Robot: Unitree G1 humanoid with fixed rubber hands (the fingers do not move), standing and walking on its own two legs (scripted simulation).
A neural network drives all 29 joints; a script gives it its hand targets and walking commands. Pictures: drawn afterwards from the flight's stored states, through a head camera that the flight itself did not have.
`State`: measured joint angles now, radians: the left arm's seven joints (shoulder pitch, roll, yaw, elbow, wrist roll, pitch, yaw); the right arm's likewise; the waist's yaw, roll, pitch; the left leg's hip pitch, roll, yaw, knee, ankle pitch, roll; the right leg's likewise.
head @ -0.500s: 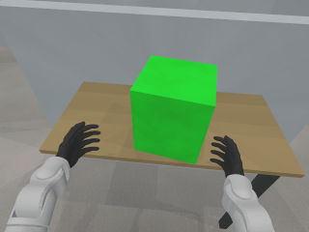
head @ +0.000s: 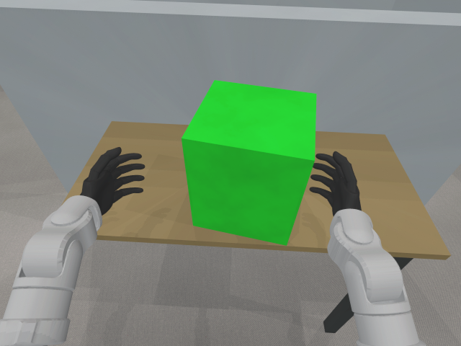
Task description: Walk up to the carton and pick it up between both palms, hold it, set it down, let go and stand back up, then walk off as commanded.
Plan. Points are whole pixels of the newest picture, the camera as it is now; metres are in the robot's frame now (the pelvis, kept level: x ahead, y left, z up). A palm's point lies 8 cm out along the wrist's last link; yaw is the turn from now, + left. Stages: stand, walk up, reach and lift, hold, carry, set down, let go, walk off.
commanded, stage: reach and lift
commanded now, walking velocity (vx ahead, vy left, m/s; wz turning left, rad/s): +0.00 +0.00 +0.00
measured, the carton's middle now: (250, 163) +0.45 -0.04 +0.07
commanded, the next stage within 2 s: none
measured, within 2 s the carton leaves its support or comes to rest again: neither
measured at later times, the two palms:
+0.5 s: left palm (118, 144) +0.40 +0.19 +0.17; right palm (346, 163) +0.35 -0.18 +0.17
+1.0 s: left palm (136, 103) +0.46 +0.17 +0.21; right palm (348, 128) +0.40 -0.19 +0.20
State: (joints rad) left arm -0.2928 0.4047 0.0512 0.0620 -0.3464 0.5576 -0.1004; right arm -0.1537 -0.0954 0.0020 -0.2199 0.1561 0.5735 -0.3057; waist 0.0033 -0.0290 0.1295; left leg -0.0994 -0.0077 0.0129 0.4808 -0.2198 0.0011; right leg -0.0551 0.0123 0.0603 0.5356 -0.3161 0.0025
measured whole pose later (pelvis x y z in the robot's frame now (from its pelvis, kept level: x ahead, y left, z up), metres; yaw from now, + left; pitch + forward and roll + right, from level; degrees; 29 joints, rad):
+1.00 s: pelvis +0.01 +0.00 +0.00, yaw +0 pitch -2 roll +1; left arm -1.03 0.42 0.05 0.98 -0.35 0.37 -0.04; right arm -0.86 -0.13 -0.04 0.57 0.20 0.46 -0.31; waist -0.13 -0.03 0.01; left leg -0.24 -0.01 0.01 0.48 -0.21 0.00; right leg -0.19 0.01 0.06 0.54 -0.31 0.00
